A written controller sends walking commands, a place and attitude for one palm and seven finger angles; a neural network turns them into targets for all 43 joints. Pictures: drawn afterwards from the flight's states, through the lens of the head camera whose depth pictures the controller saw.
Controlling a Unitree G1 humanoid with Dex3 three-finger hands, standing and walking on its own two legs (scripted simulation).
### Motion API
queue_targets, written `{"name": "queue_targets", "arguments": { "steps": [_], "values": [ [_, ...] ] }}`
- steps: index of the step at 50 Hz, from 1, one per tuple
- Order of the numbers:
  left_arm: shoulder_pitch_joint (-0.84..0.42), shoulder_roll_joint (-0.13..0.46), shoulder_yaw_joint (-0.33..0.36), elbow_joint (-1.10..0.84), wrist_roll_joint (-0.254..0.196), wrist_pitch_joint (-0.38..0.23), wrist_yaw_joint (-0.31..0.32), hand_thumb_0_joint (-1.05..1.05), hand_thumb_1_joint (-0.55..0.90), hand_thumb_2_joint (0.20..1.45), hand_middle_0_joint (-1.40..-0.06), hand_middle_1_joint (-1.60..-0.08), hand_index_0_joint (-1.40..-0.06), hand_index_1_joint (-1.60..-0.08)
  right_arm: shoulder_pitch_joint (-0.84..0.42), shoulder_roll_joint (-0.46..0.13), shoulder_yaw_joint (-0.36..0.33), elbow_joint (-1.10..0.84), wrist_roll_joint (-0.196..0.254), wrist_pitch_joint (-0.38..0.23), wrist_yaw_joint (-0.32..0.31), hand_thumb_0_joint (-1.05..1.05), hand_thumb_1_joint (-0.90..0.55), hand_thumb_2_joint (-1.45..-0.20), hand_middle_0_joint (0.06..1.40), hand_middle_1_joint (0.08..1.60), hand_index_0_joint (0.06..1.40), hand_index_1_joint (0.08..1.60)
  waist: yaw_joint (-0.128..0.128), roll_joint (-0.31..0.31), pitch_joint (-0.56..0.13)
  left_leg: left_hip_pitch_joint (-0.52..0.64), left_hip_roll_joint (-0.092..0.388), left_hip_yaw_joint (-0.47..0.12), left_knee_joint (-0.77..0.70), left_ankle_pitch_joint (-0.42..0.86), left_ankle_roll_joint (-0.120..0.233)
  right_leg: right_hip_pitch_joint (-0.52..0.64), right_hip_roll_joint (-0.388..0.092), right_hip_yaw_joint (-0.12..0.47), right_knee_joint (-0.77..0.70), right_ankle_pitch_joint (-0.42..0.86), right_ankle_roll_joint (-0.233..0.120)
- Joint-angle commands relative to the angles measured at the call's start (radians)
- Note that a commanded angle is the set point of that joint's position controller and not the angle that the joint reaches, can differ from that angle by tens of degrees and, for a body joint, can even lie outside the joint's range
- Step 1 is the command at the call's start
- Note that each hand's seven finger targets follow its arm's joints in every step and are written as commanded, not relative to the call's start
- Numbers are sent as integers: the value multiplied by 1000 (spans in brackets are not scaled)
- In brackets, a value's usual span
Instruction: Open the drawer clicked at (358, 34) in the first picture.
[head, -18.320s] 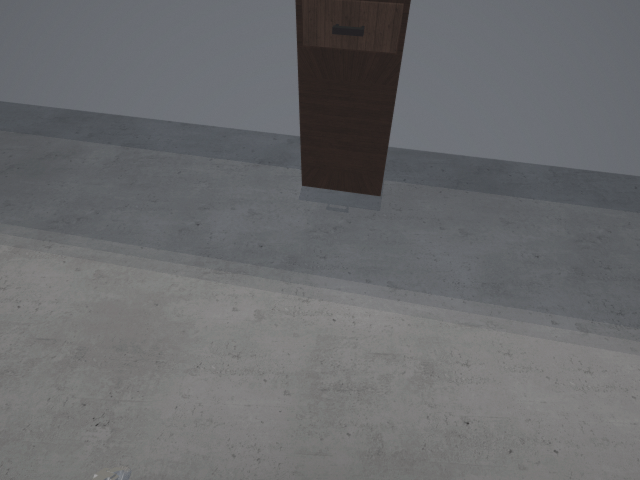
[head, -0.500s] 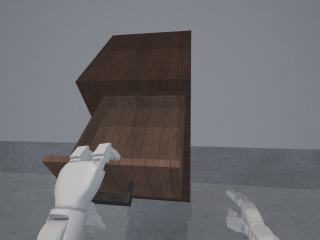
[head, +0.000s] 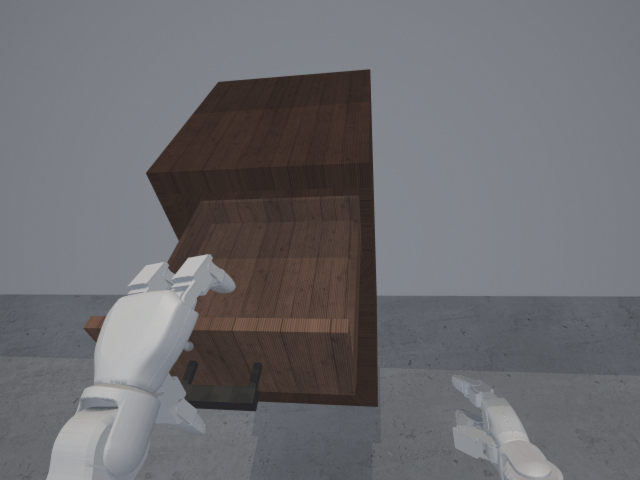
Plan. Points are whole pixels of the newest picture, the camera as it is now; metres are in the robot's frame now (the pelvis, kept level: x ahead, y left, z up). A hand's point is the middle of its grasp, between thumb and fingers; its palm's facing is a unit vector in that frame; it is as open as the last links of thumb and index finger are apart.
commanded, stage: draw the hand back to the body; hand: left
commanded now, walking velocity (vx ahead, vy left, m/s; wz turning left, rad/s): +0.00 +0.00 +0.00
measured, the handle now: (219, 382) +0.24 +0.19 +0.00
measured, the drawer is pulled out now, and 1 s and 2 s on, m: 0.30 0.30 0.30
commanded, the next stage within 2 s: step back with the hand held close in 1.60 s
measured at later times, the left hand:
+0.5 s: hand (127, 362) +0.18 +0.23 +0.14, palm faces +0.12 -0.14 -0.98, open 13.8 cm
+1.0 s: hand (117, 319) +0.21 +0.24 +0.18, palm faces +0.33 -0.88 -0.35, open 12.2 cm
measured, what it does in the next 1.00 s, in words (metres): stands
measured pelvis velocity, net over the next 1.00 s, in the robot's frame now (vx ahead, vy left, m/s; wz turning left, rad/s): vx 0.03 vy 0.03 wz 0.02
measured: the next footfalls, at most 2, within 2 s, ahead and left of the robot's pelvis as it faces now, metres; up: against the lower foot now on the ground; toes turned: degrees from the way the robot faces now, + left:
none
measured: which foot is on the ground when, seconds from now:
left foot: down 0.00-1.00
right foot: down 0.00-1.00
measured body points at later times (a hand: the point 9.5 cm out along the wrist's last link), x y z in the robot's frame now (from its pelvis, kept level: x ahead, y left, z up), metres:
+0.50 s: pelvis +0.01 +0.01 +0.00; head -0.01 -0.04 +0.45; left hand +0.17 +0.24 +0.19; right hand +0.25 -0.19 -0.08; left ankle +0.02 +0.12 -0.73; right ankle -0.02 -0.08 -0.73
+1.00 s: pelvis +0.03 +0.03 +0.00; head +0.02 +0.02 +0.45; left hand +0.19 +0.28 +0.20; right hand +0.22 -0.18 -0.07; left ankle +0.02 +0.12 -0.73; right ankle -0.02 -0.08 -0.73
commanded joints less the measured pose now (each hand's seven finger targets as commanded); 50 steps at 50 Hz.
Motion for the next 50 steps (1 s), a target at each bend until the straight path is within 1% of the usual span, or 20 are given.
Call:
{"name": "queue_targets", "arguments": {
  "steps": [1,4,5,8,19,21,24,26,29,30,31,32,33,34,35,37,39,40,48,50],
  "values": [
    [-130,173,172,-166,25,-17,49,0,-500,300,-300,-1200,-300,-1200,-226,-56,-29,-181,2,-63,-15,0,-900,-900,200,300,200,300,10,-119,-68,73,-7,-15,-27,166,33,-77,-52,81,-162,142,36],
    [-130,204,204,-195,22,-24,49,0,-500,300,-300,-1200,-300,-1200,-249,-64,-28,-189,8,-75,-21,0,-900,-900,200,300,200,300,10,-79,-79,80,-9,-20,-22,160,31,-74,-53,100,-165,149,30],
    [-125,182,173,-180,32,-27,43,0,-500,300,-300,-1200,-300,-1200,-228,-56,-28,-186,1,-78,-23,0,-900,-900,200,300,200,300,13,-84,-93,78,-12,-17,-19,161,35,-70,-60,81,-162,134,36],
    [-123,224,205,-149,36,-37,27,0,-500,300,-300,-1200,-300,-1200,-222,-68,-33,-177,1,-81,-37,0,-900,-900,200,300,200,300,7,-115,-62,78,-11,-21,-21,161,36,-84,-64,91,-178,152,41],
    [18,288,352,-170,-45,-101,33,0,-500,300,-300,-1200,-300,-1200,-202,-83,-33,-189,6,-111,-56,0,-900,-900,200,300,200,300,8,-101,-66,69,-16,-30,-12,178,30,-66,-63,81,-161,264,43],
    [30,278,340,-152,-42,-111,31,0,-500,300,-300,-1200,-300,-1200,-170,-84,-37,-187,1,-109,-61,0,-900,-900,200,300,200,300,2,-125,-63,67,-15,-27,-12,178,32,-83,-69,58,-160,247,51],
    [37,293,364,-193,-56,-123,39,0,-500,300,-300,-1200,-300,-1200,-187,-89,-37,-199,6,-119,-66,0,-900,-900,200,300,200,300,2,-73,-87,79,-14,-34,-6,180,30,-82,-63,66,-155,256,44],
    [56,281,346,-175,-45,-132,37,0,-500,300,-300,-1200,-300,-1200,-154,-89,-40,-195,0,-116,-68,0,-900,-900,200,300,200,300,-2,-105,-82,74,-9,-33,-12,191,31,-92,-68,35,-149,252,49],
    [64,309,380,-211,-53,-135,45,0,-500,300,-300,-1200,-300,-1200,-173,-94,-38,-206,5,-118,-72,0,-900,-900,200,300,200,300,0,-71,-101,83,-3,-41,-9,193,27,-89,-59,44,-143,254,41],
    [67,287,350,-194,-42,-139,40,0,-500,300,-300,-1200,-300,-1200,-142,-88,-39,-204,-6,-113,-71,0,-900,-900,200,300,200,300,5,-72,-100,75,-5,-39,-12,196,32,-95,-59,16,-139,232,43],
    [-5,-114,291,-234,-786,-248,42,0,-465,315,-298,-1178,-298,-1178,-69,-6,-41,-239,7,-199,-97,0,-900,-900,200,300,200,300,-107,-202,2,176,20,-43,-26,117,57,-95,-44,-21,-142,209,41],
    [112,16,371,-110,-795,-294,62,0,-430,330,-295,-1155,-295,-1155,-42,-43,-43,-200,-7,-242,-118,0,-900,-900,200,300,200,300,-77,-228,9,164,34,-50,-41,79,51,-105,-40,-22,-137,150,39],
    [135,53,433,-185,-859,-320,74,0,-395,345,-292,-1133,-292,-1133,-43,-47,-41,-195,-10,-255,-140,0,-900,-900,200,300,200,300,-57,-216,-20,157,29,-52,-63,103,44,-65,-57,-20,-152,164,46],
    [110,101,485,-214,-880,-345,90,0,-360,360,-290,-1110,-290,-1110,-53,-51,-38,-175,-14,-278,-150,0,-900,-900,200,300,200,300,-49,-181,-35,153,28,-54,-66,104,36,-48,-57,-10,-152,160,45],
    [74,70,451,-281,-879,-378,93,0,-325,375,-287,-1087,-287,-1087,-32,-41,-30,-181,-22,-299,-156,0,-900,-900,200,300,200,300,-48,-124,-75,166,19,-49,-69,135,37,-28,-66,-11,-151,189,42],
    [112,37,433,-242,-885,-389,97,0,-255,405,-282,-1043,-282,-1043,-16,-39,-29,-157,-26,-322,-157,0,-900,-900,200,300,200,300,-48,-54,-24,149,23,-54,-78,175,29,-34,-67,-20,-149,212,36],
    [96,57,458,-232,-890,-391,100,0,-185,435,-277,-997,-277,-997,-24,-44,-33,-142,-25,-338,-154,0,-900,-900,200,300,200,300,-44,-52,8,127,31,-64,-88,195,22,-24,-68,-16,-157,220,31],
    [118,23,434,-209,-891,-394,95,0,-150,450,-275,-975,-275,-975,-14,-42,-31,-135,-28,-336,-151,0,-900,-900,200,300,200,300,-48,-24,16,126,27,-59,-89,200,23,-26,-68,-20,-161,234,29],
    [174,41,479,-225,-910,-388,76,0,130,570,-255,-795,-255,-795,-17,-51,-52,-129,-20,-320,-132,0,-900,-900,200,300,200,300,-44,-79,-49,143,43,-70,-85,354,12,28,-69,-31,-143,350,32],
    [179,43,492,-196,-908,-385,78,0,200,600,-250,-750,-250,-750,-18,-53,-55,-115,-22,-313,-135,0,-900,-900,200,300,200,300,-45,-50,-29,139,38,-67,-88,337,12,17,-65,-33,-156,339,31]
  ]
}}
